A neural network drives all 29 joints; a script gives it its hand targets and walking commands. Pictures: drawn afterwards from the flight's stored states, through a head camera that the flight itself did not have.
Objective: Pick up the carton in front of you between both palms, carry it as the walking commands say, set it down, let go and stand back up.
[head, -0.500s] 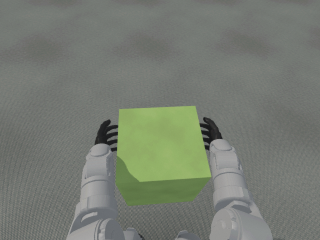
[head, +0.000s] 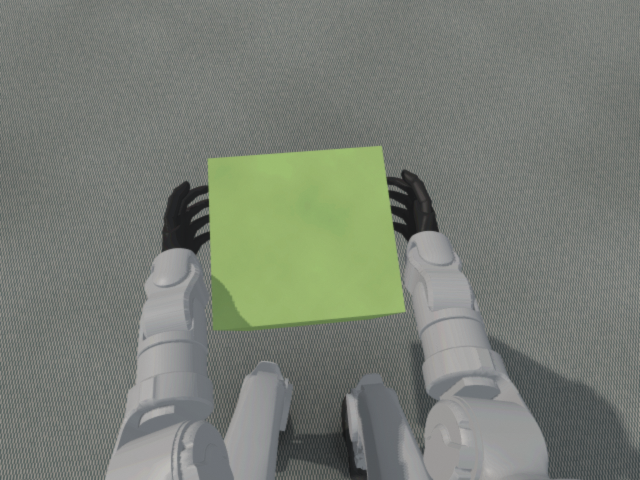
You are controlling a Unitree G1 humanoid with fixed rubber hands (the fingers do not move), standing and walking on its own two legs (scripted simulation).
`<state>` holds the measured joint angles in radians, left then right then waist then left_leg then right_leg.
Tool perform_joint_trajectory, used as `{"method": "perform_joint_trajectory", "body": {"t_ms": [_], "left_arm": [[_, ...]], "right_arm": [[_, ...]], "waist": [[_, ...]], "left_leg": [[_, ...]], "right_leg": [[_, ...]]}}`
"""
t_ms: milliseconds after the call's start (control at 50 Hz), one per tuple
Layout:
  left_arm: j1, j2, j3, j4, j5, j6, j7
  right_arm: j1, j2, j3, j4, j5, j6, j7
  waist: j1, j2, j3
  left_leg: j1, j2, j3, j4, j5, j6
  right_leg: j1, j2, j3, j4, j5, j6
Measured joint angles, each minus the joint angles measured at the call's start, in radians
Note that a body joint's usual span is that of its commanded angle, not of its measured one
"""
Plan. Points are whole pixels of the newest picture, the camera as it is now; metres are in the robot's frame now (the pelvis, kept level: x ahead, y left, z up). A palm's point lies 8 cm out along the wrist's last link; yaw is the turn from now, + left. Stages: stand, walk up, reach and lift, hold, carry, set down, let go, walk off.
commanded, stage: set down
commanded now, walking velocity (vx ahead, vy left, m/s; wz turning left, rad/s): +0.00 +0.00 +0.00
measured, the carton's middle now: (303, 253) +0.41 +0.05 -0.15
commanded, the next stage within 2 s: none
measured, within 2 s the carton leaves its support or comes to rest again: neither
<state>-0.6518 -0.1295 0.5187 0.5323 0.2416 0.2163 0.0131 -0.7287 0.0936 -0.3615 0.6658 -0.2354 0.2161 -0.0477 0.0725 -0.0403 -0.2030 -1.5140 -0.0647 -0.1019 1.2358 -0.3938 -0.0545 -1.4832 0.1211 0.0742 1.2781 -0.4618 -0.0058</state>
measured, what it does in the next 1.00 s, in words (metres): lowers itself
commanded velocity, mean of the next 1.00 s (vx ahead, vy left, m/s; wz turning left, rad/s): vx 0.00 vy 0.00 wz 0.00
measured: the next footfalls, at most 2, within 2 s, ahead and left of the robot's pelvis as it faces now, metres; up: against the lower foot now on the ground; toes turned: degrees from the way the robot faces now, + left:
none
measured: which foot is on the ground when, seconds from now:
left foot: down 0.00-1.00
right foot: down 0.00-1.00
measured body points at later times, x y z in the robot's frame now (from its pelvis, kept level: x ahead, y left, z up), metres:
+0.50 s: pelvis -0.04 +0.01 -0.13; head +0.25 +0.03 +0.21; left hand +0.42 +0.22 -0.24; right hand +0.48 -0.08 -0.24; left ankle +0.07 +0.14 -0.60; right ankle +0.05 -0.10 -0.60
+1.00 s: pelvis -0.05 +0.00 -0.23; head +0.31 +0.01 +0.04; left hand +0.43 +0.24 -0.39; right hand +0.52 -0.06 -0.40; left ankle +0.07 +0.14 -0.60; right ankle +0.05 -0.10 -0.60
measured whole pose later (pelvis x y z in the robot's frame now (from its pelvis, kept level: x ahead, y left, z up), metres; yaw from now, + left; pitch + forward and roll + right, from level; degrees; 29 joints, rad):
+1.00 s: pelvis -0.05 +0.00 -0.23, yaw +0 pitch +43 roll +2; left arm -1.19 0.03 0.58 0.69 0.11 0.23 0.12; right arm -1.45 -0.23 -0.11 1.06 -0.06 0.22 -0.10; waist 0.14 -0.03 0.20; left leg -2.26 -0.10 -0.06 2.01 -0.50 -0.10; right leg -2.25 0.20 0.06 2.07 -0.57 0.04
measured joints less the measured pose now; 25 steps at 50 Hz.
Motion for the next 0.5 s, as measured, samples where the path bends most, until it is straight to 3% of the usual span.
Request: {"method": "perform_joint_trajectory", "body": {"t_ms": [500], "left_arm": [[-0.263, 0.068, 0.008, 0.056, -0.077, 0.018, 0.083]], "right_arm": [[-0.346, -0.170, 0.080, 0.187, 0.088, -0.007, -0.015]], "waist": [[0.025, -0.003, 0.091]], "left_leg": [[-0.516, -0.040, 0.018, 0.471, -0.078, -0.008]], "right_leg": [[-0.508, 0.036, -0.002, 0.469, -0.089, 0.047]]}}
